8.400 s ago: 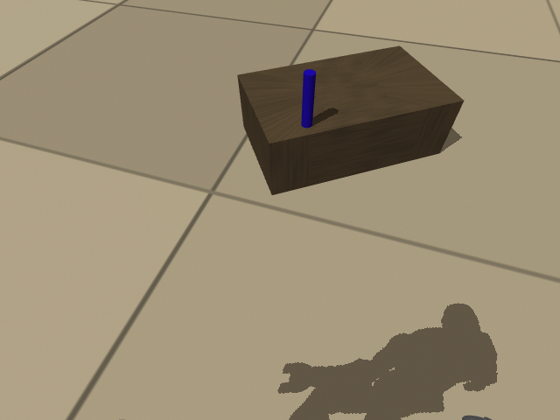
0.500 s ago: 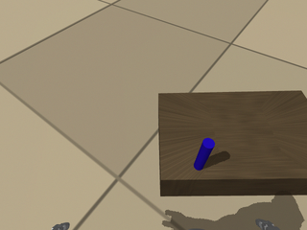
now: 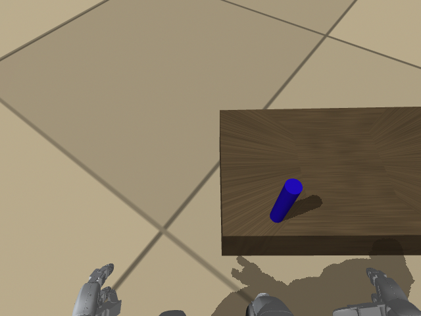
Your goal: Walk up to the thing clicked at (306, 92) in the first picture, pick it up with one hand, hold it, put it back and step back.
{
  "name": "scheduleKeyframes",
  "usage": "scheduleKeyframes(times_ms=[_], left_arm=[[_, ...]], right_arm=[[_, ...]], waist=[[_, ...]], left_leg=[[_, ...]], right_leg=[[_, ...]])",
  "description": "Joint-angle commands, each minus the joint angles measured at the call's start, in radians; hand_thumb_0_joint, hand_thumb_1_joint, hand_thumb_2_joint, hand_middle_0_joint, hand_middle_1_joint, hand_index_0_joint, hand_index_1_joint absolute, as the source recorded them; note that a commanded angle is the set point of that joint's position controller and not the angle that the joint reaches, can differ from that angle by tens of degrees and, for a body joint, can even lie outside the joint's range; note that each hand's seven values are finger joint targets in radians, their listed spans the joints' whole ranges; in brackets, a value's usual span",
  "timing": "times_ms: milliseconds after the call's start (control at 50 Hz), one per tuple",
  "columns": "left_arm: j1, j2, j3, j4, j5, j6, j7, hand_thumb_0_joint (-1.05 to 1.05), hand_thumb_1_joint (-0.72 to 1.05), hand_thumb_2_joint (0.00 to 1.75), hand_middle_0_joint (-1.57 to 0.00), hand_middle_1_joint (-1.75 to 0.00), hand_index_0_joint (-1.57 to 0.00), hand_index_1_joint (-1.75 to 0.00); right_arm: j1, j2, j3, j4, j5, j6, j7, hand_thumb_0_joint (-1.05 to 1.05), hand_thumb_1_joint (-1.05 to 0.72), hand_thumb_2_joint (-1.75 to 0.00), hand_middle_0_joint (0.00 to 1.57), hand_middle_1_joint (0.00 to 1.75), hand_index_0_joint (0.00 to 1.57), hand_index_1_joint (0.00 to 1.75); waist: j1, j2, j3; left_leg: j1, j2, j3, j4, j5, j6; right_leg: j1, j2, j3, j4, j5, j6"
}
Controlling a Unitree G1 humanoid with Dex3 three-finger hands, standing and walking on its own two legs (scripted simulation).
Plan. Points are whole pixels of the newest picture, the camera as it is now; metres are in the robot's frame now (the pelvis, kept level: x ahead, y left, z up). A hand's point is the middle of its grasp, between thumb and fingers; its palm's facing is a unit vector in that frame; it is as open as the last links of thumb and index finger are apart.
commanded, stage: go down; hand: right
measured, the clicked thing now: (284, 203) +0.42 -0.21 -0.30
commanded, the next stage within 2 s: none
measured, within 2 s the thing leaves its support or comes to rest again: neither
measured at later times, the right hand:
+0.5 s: hand (362, 297) +0.15 -0.28 -0.13, palm faces +0.06 +0.95 -0.30, open 17.4 cm
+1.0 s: hand (369, 305) +0.14 -0.29 -0.12, palm faces +0.08 +0.95 -0.30, open 17.4 cm
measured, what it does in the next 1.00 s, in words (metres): stands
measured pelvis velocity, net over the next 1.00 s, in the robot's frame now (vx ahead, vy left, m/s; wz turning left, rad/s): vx -0.01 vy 0.00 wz -0.02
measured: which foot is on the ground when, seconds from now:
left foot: down 0.00-1.00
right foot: down 0.00-1.00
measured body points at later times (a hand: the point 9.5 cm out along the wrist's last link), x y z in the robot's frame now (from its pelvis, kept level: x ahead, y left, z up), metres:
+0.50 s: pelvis +0.01 +0.00 -0.03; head +0.06 -0.01 +0.42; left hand +0.16 +0.26 -0.11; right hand +0.15 -0.33 -0.11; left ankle -0.05 +0.15 -0.72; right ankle +0.02 -0.13 -0.72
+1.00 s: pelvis -0.01 +0.00 -0.04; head +0.04 -0.02 +0.40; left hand +0.16 +0.25 -0.11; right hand +0.13 -0.34 -0.10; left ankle -0.05 +0.15 -0.72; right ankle +0.02 -0.13 -0.72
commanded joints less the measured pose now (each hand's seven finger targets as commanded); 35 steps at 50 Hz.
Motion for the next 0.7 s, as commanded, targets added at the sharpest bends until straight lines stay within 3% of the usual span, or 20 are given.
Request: scheduleKeyframes(times_ms=[0,20,60,100,120,140,180,220,240,280,320,380,400,420,460,520,560,600,640,680], left_arm=[[0.033,0.144,0.058,-0.106,0.009,-0.064,0.029,0.00,0.89,0.91,-0.21,-0.31,-0.20,-0.31],[0.032,0.143,0.057,-0.105,0.011,-0.066,0.032,0.00,0.89,0.91,-0.20,-0.31,-0.20,-0.31],[0.028,0.151,0.060,-0.121,0.010,-0.069,0.041,0.00,0.88,0.91,-0.20,-0.30,-0.20,-0.31],[0.028,0.160,0.064,-0.122,0.006,-0.068,0.050,0.00,0.88,0.91,-0.20,-0.30,-0.20,-0.31],[0.026,0.154,0.060,-0.121,0.005,-0.068,0.052,0.00,0.89,0.91,-0.20,-0.30,-0.20,-0.31],[0.016,0.149,0.055,-0.134,0.003,-0.068,0.056,0.00,0.89,0.90,-0.20,-0.30,-0.20,-0.31],[0.008,0.146,0.051,-0.146,-0.001,-0.069,0.061,0.00,0.90,0.90,-0.20,-0.30,-0.20,-0.30],[-0.001,0.148,0.050,-0.172,-0.006,-0.071,0.067,0.00,0.90,0.90,-0.20,-0.30,-0.20,-0.30],[0.003,0.145,0.048,-0.173,-0.008,-0.072,0.068,0.00,0.91,0.89,-0.20,-0.30,-0.20,-0.30],[0.004,0.146,0.047,-0.190,-0.009,-0.074,0.069,0.00,0.91,0.89,-0.20,-0.30,-0.20,-0.29],[0.010,0.146,0.050,-0.183,-0.007,-0.079,0.069,0.00,0.91,0.89,-0.20,-0.30,-0.20,-0.29],[0.006,0.144,0.052,-0.204,-0.004,-0.090,0.071,0.00,0.91,0.89,-0.20,-0.30,-0.20,-0.29],[0.004,0.140,0.049,-0.213,-0.005,-0.092,0.073,0.00,0.91,0.89,-0.20,-0.30,-0.20,-0.29],[0.012,0.140,0.051,-0.204,-0.002,-0.096,0.075,0.00,0.91,0.89,-0.19,-0.30,-0.20,-0.29],[0.013,0.137,0.049,-0.211,0.000,-0.104,0.079,0.00,0.91,0.89,-0.20,-0.30,-0.20,-0.29],[0.009,0.133,0.042,-0.220,0.002,-0.111,0.086,0.00,0.90,0.89,-0.20,-0.30,-0.20,-0.30],[0.009,0.136,0.045,-0.222,0.001,-0.119,0.093,0.00,0.90,0.89,-0.20,-0.30,-0.20,-0.30],[0.006,0.132,0.039,-0.232,0.001,-0.123,0.098,0.00,0.90,0.89,-0.20,-0.30,-0.20,-0.30],[0.007,0.135,0.041,-0.233,-0.002,-0.128,0.103,0.00,0.91,0.89,-0.20,-0.30,-0.20,-0.29],[-0.001,0.134,0.036,-0.243,-0.001,-0.134,0.110,0.00,0.91,0.89,-0.20,-0.30,-0.20,-0.30]], right_arm=[[-0.041,-0.262,-0.101,-0.232,-0.015,-0.059,-0.030,0.00,0.52,-0.05,0.04,0.05,0.04,0.05],[-0.012,-0.241,-0.097,-0.223,-0.010,-0.053,-0.032,0.00,0.52,-0.04,0.04,0.05,0.04,0.05],[0.020,-0.256,-0.109,-0.297,0.005,-0.038,-0.035,0.00,0.53,-0.04,0.05,0.05,0.04,0.05],[0.027,-0.272,-0.111,-0.360,0.023,-0.015,-0.032,0.00,0.53,-0.03,0.05,0.04,0.05,0.04],[0.082,-0.241,-0.102,-0.313,0.032,0.005,-0.025,0.00,0.53,-0.03,0.05,0.05,0.05,0.05],[0.059,-0.274,-0.117,-0.373,0.037,0.013,-0.024,0.00,0.53,-0.03,0.05,0.05,0.05,0.05],[0.100,-0.247,-0.099,-0.355,0.046,0.041,-0.009,0.00,0.52,-0.03,0.06,0.04,0.05,0.04],[0.100,-0.265,-0.107,-0.379,0.048,0.064,0.001,0.00,0.54,-0.04,0.05,0.05,0.05,0.05],[0.133,-0.232,-0.082,-0.366,0.048,0.080,0.010,0.00,0.52,-0.04,0.05,0.05,0.05,0.05],[0.133,-0.259,-0.103,-0.407,0.054,0.100,0.019,0.00,0.56,-0.04,0.04,0.05,0.04,0.05],[0.150,-0.222,-0.083,-0.398,0.066,0.120,0.028,0.00,0.54,-0.05,0.05,0.05,0.04,0.05],[0.149,-0.267,-0.122,-0.476,0.055,0.124,0.027,0.00,0.55,-0.05,0.04,0.05,0.04,0.05],[0.160,-0.277,-0.126,-0.512,0.052,0.125,0.024,0.00,0.54,-0.04,0.05,0.05,0.05,0.05],[0.173,-0.246,-0.110,-0.498,0.054,0.132,0.024,0.00,0.56,-0.04,0.05,0.05,0.04,0.05],[0.174,-0.271,-0.132,-0.548,0.054,0.134,0.016,0.00,0.55,-0.04,0.05,0.05,0.04,0.05],[0.187,-0.277,-0.146,-0.603,0.064,0.145,0.010,0.00,0.55,-0.04,0.05,0.05,0.04,0.05],[0.201,-0.258,-0.134,-0.615,0.066,0.151,0.007,0.00,0.54,-0.04,0.05,0.05,0.04,0.05],[0.205,-0.290,-0.162,-0.660,0.073,0.157,0.004,0.00,0.53,-0.04,0.05,0.05,0.05,0.05],[0.235,-0.257,-0.133,-0.654,0.078,0.170,0.011,0.00,0.55,-0.04,0.05,0.05,0.04,0.05],[0.229,-0.274,-0.148,-0.675,0.083,0.176,0.013,0.00,0.54,-0.04,0.05,0.05,0.05,0.05]], waist=[[0.006,-0.072,-0.316],[0.006,-0.068,-0.317],[0.005,-0.093,-0.348],[0.008,-0.117,-0.311],[0.014,-0.091,-0.288],[0.007,-0.103,-0.267],[0.008,-0.088,-0.221],[0.007,-0.069,-0.219],[0.012,-0.060,-0.209],[0.012,-0.053,-0.226],[0.022,-0.050,-0.208],[0.004,-0.083,-0.248],[0.007,-0.089,-0.255],[0.018,-0.075,-0.271],[0.015,-0.086,-0.297],[0.012,-0.106,-0.290],[0.016,-0.103,-0.280],[0.008,-0.132,-0.273],[0.019,-0.116,-0.263],[0.014,-0.115,-0.248]], left_leg=[[-0.033,-0.040,0.031,0.014,0.343,0.032],[-0.044,-0.041,0.031,0.022,0.350,0.032],[-0.048,-0.040,0.033,0.024,0.360,0.031],[-0.067,-0.044,0.039,0.024,0.345,0.034],[-0.078,-0.048,0.044,0.029,0.335,0.034],[-0.080,-0.046,0.046,0.024,0.321,0.035],[-0.101,-0.051,0.052,0.028,0.286,0.037],[-0.105,-0.048,0.051,0.028,0.287,0.033],[-0.118,-0.051,0.053,0.034,0.275,0.034],[-0.117,-0.043,0.044,0.036,0.317,0.024],[-0.137,-0.049,0.050,0.050,0.285,0.028],[-0.153,-0.051,0.054,0.080,0.240,0.037],[-0.152,-0.050,0.053,0.081,0.245,0.037],[-0.159,-0.052,0.055,0.094,0.253,0.036],[-0.169,-0.049,0.052,0.112,0.262,0.034],[-0.187,-0.050,0.052,0.120,0.230,0.036],[-0.211,-0.051,0.050,0.120,0.194,0.036],[-0.208,-0.052,0.053,0.118,0.159,0.040],[-0.229,-0.056,0.059,0.124,0.148,0.040],[-0.241,-0.056,0.058,0.122,0.117,0.041]], right_leg=[[0.222,0.030,-0.022,0.028,0.316,-0.034],[0.214,0.030,-0.022,0.037,0.325,-0.033],[0.222,0.030,-0.017,0.053,0.340,-0.032],[0.210,0.029,-0.014,0.054,0.327,-0.028],[0.196,0.026,-0.010,0.057,0.318,-0.029],[0.174,0.027,-0.010,0.057,0.295,-0.029],[0.139,0.024,-0.007,0.056,0.260,-0.028],[0.117,0.027,-0.009,0.071,0.248,-0.033],[0.108,0.025,-0.008,0.074,0.239,-0.032],[0.102,0.030,-0.012,0.101,0.258,-0.039],[0.085,0.027,-0.006,0.104,0.235,-0.037],[0.081,0.023,0.007,0.110,0.214,-0.033],[0.081,0.024,0.006,0.118,0.217,-0.034],[0.087,0.021,0.011,0.128,0.233,-0.035],[0.073,0.023,0.012,0.148,0.237,-0.037],[0.062,0.022,0.014,0.157,0.203,-0.036],[0.038,0.024,0.013,0.159,0.156,-0.036],[0.035,0.023,0.016,0.152,0.123,-0.035],[0.024,0.022,0.022,0.154,0.118,-0.033],[0.004,0.021,0.021,0.156,0.082,-0.034]])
